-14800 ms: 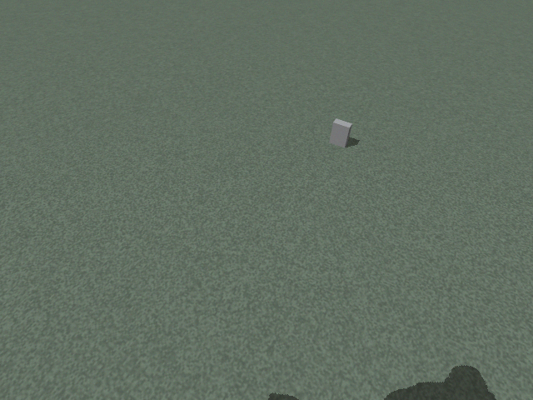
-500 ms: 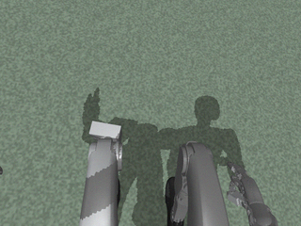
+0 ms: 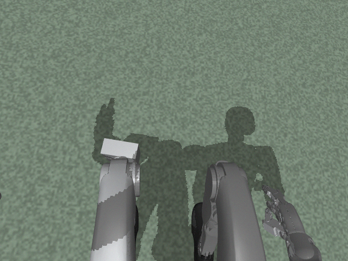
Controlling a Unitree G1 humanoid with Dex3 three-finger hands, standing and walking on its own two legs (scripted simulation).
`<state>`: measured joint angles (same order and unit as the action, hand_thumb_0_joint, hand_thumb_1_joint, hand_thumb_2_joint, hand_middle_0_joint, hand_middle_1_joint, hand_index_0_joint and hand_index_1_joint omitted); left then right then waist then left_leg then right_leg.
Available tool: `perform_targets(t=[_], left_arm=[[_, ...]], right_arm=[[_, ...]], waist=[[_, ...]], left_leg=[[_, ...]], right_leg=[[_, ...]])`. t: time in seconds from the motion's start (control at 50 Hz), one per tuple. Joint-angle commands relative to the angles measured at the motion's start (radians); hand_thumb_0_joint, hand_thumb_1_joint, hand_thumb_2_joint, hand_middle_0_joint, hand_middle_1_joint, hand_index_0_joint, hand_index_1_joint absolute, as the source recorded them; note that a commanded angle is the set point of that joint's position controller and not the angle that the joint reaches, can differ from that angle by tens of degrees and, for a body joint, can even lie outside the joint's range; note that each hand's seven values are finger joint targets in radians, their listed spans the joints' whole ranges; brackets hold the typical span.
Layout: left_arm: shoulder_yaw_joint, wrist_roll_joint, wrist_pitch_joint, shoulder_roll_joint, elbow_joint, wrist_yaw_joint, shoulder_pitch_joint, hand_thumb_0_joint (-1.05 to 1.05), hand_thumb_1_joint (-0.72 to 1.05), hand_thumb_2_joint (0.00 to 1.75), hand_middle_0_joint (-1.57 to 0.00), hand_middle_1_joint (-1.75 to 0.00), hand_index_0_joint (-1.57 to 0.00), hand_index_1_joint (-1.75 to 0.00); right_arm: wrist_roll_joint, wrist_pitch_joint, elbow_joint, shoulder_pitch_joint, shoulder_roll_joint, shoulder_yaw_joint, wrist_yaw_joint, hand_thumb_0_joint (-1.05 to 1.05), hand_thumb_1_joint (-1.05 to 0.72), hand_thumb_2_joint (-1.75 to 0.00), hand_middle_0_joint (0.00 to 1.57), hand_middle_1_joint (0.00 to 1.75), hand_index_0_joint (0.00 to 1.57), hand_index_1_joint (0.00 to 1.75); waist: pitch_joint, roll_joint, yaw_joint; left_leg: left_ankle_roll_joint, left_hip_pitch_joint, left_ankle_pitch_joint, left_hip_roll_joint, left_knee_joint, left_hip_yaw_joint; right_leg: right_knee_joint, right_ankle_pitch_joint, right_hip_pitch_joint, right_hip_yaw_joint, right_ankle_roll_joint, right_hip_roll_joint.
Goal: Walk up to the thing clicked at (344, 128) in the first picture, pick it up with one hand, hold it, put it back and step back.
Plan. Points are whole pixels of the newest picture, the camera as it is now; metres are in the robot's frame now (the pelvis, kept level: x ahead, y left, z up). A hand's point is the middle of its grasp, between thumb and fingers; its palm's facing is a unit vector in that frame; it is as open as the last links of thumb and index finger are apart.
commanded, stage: go down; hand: left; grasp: from the side
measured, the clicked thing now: (122, 153) +0.38 +0.17 -0.30
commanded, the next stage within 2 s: none
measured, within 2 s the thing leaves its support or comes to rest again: neither
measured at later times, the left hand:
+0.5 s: hand out of the picture +0.32 +0.37 +0.00, palm faces -0.02 -1.00 -0.08, open 17.5 cm
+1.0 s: hand out of the picture +0.32 +0.37 -0.01, palm faces -0.06 -1.00 -0.08, open 17.6 cm
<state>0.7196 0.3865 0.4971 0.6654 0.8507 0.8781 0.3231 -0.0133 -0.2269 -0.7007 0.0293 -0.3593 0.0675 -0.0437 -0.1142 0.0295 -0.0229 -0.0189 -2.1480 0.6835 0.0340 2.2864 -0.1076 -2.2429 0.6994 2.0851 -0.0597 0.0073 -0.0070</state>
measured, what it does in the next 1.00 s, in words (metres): stands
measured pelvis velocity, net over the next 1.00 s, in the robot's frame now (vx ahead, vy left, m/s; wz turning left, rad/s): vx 0.00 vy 0.00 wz -0.02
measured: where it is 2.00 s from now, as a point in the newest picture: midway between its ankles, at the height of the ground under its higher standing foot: (165, 246)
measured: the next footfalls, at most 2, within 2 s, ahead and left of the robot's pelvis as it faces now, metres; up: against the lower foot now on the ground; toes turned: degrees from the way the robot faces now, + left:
none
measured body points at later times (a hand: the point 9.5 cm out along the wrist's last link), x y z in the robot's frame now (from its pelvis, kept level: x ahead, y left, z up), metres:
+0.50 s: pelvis +0.00 +0.00 -0.01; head +0.19 +0.06 +0.40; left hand +0.31 +0.42 +0.00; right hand +0.21 -0.26 -0.11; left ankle +0.09 +0.13 -0.34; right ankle +0.10 -0.12 -0.34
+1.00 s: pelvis +0.00 +0.00 -0.01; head +0.19 +0.07 +0.39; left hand +0.32 +0.42 +0.00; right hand +0.20 -0.26 -0.11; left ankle +0.09 +0.13 -0.34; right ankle +0.10 -0.12 -0.34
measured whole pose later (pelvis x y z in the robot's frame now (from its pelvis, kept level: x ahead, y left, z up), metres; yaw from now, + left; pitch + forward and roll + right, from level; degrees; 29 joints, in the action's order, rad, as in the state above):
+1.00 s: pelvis +0.00 +0.00 -0.01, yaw -1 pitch +29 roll -6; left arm 0.72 0.40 0.51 0.72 0.87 0.95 0.36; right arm -0.02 -0.23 -0.70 0.03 -0.37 0.10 -0.04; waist -0.09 0.04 -0.05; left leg -0.01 -2.17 0.68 0.03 2.33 -0.12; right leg -2.27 0.69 2.10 -0.07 0.02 0.00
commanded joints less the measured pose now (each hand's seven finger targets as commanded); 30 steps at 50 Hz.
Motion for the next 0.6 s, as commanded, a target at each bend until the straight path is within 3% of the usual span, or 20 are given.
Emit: perform_targets(t=[0.0, 0.04, 0.14, 0.16, 0.2, 0.26, 0.28, 0.32, 0.38, 0.4, 0.42, 0.48, 0.56, 0.58], left_arm=[[0.084, 0.049, 0.062, 0.341, -0.19, 0.007, 0.131, 0.0, -0.57, 0.04, -0.08, -0.07, -0.08, -0.06], [0.076, 0.046, 0.066, 0.341, -0.192, 0.011, 0.136, 0.0, -0.58, 0.03, -0.08, -0.07, -0.08, -0.06], [0.096, 0.044, 0.058, 0.376, -0.21, 0.012, 0.126, 0.0, -0.56, 0.04, -0.08, -0.08, -0.08, -0.07], [0.083, 0.044, 0.057, 0.354, -0.212, 0.012, 0.123, 0.0, -0.56, 0.04, -0.08, -0.08, -0.08, -0.07], [0.101, 0.045, 0.059, 0.392, -0.232, 0.011, 0.145, 0.0, -0.58, 0.03, -0.08, -0.07, -0.08, -0.06], [0.103, 0.045, 0.052, 0.379, -0.168, 0.012, 0.119, 0.0, -0.57, 0.03, -0.08, -0.08, -0.08, -0.07], [0.084, 0.049, 0.055, 0.358, -0.163, 0.016, 0.135, 0.0, -0.58, 0.03, -0.08, -0.07, -0.08, -0.06], [0.093, 0.049, 0.057, 0.379, -0.162, 0.023, 0.14, 0.0, -0.58, 0.02, -0.08, -0.07, -0.09, -0.05], [0.076, 0.055, 0.058, 0.343, -0.133, 0.041, 0.111, 0.0, -0.59, 0.02, -0.09, -0.07, -0.09, -0.06], [0.091, 0.052, 0.06, 0.374, -0.142, 0.04, 0.127, 0.0, -0.59, 0.02, -0.08, -0.07, -0.09, -0.06], [0.078, 0.053, 0.065, 0.372, -0.149, 0.046, 0.149, 0.0, -0.6, 0.01, -0.09, -0.07, -0.09, -0.06], [0.082, 0.062, 0.077, 0.37, -0.165, 0.054, 0.155, 0.0, -0.61, 0.01, -0.09, -0.07, -0.09, -0.06], [0.113, 0.05, 0.079, 0.443, -0.218, 0.052, 0.169, 0.0, -0.61, 0.02, -0.09, -0.08, -0.09, -0.07], [0.111, 0.05, 0.074, 0.428, -0.192, 0.05, 0.147, 0.0, -0.6, 0.02, -0.09, -0.08, -0.09, -0.07]], right_arm=[[0.002, -0.036, 0.082, 0.054, -0.214, -0.082, -0.014, 0.0, -0.92, -0.9, 0.2, 0.3, 0.2, 0.3], [0.003, -0.039, 0.08, 0.048, -0.218, -0.085, -0.014, 0.0, -0.92, -0.9, 0.2, 0.3, 0.2, 0.3], [0.005, -0.035, 0.079, 0.062, -0.223, -0.085, -0.016, 0.0, -0.92, -0.9, 0.2, 0.3, 0.2, 0.3], [0.004, -0.034, 0.078, 0.059, -0.222, -0.083, -0.017, 0.0, -0.92, -0.9, 0.2, 0.3, 0.2, 0.3], [0.005, -0.033, 0.077, 0.056, -0.226, -0.081, -0.018, 0.0, -0.92, -0.9, 0.2, 0.3, 0.2, 0.3], [0.005, -0.032, 0.078, 0.054, -0.219, -0.074, -0.018, 0.0, -0.92, -0.9, 0.2, 0.3, 0.2, 0.3], [0.006, -0.032, 0.08, 0.049, -0.219, -0.073, -0.016, 0.0, -0.92, -0.9, 0.2, 0.3, 0.2, 0.3], [0.005, -0.033, 0.084, 0.043, -0.224, -0.072, -0.015, 0.0, -0.91, -0.9, 0.2, 0.3, 0.2, 0.3], [0.002, -0.036, 0.086, 0.044, -0.229, -0.071, -0.012, 0.0, -0.91, -0.9, 0.2, 0.3, 0.2, 0.3], [0.003, -0.036, 0.082, 0.053, -0.231, -0.068, -0.012, 0.0, -0.91, -0.9, 0.2, 0.3, 0.2, 0.3], [0.004, -0.037, 0.089, 0.039, -0.228, -0.068, -0.012, 0.0, -0.92, -0.9, 0.2, 0.3, 0.2, 0.3], [0.002, -0.039, 0.084, 0.049, -0.232, -0.066, -0.012, 0.0, -0.92, -0.9, 0.2, 0.3, 0.2, 0.3], [-0.001, -0.04, 0.082, 0.051, -0.24, -0.064, -0.016, 0.0, -0.91, -0.9, 0.2, 0.3, 0.2, 0.3], [-0.003, -0.038, 0.076, 0.059, -0.239, -0.062, -0.016, 0.0, -0.92, -0.9, 0.2, 0.3, 0.2, 0.3]], waist=[[-0.573, -0.146, 0.025], [-0.565, -0.174, 0.028], [-0.602, -0.191, 0.039], [-0.599, -0.206, 0.035], [-0.594, -0.226, 0.041], [-0.546, -0.188, 0.031], [-0.526, -0.179, 0.019], [-0.516, -0.18, 0.022], [-0.526, -0.179, 0.017], [-0.535, -0.187, 0.02], [-0.53, -0.186, 0.014], [-0.564, -0.178, 0.011], [-0.604, -0.232, 0.027], [-0.604, -0.224, 0.026]], left_leg=[[0.05, 0.414, -0.101, -0.021, -0.275, 0.052], [0.05, 0.421, -0.072, -0.021, -0.288, 0.051], [0.044, 0.458, -0.111, -0.021, -0.288, 0.049], [0.042, 0.469, -0.116, -0.021, -0.294, 0.044], [0.041, 0.477, -0.106, -0.018, -0.301, 0.039], [0.046, 0.427, -0.082, -0.021, -0.292, 0.042], [0.05, 0.405, -0.056, -0.021, -0.292, 0.04], [0.05, 0.405, -0.04, -0.02, -0.293, 0.042], [0.049, 0.41, -0.056, -0.021, -0.284, 0.041], [0.047, 0.421, -0.072, -0.019, -0.282, 0.039], [0.05, 0.407, -0.045, -0.02, -0.285, 0.039], [0.048, 0.427, -0.091, -0.019, -0.266, 0.04], [0.041, 0.473, -0.109, -0.018, -0.273, 0.037], [0.041, 0.472, -0.138, -0.019, -0.266, 0.038]], right_leg=[[0.251, -0.105, -0.293, -0.018, -0.048, 0.036], [0.244, -0.084, -0.268, -0.02, -0.051, 0.037], [0.237, -0.113, -0.276, -0.023, -0.054, 0.037], [0.226, -0.12, -0.26, -0.03, -0.056, 0.037], [0.22, -0.111, -0.244, -0.032, -0.058, 0.038], [0.23, -0.092, -0.254, -0.033, -0.055, 0.039], [0.233, -0.073, -0.241, -0.035, -0.054, 0.039], [0.237, -0.059, -0.233, -0.033, -0.052, 0.041], [0.232, -0.073, -0.244, -0.039, -0.052, 0.04], [0.222, -0.087, -0.252, -0.041, -0.053, 0.041], [0.229, -0.065, -0.237, -0.039, -0.053, 0.041], [0.223, -0.102, -0.261, -0.034, -0.051, 0.04], [0.206, -0.113, -0.254, -0.035, -0.055, 0.04], [0.205, -0.136, -0.271, -0.037, -0.054, 0.04]])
